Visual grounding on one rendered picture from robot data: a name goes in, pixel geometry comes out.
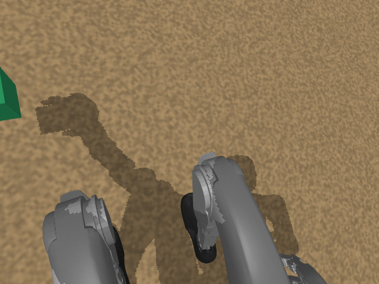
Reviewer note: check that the right robot hand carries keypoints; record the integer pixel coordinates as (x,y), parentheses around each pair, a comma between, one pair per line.
(305,272)

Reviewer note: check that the cube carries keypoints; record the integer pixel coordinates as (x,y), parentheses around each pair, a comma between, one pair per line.
(9,105)

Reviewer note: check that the right robot foot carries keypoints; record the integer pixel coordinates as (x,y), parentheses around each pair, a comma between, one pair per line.
(190,221)

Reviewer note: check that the left robot foot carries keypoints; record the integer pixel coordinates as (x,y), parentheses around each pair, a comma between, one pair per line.
(120,254)

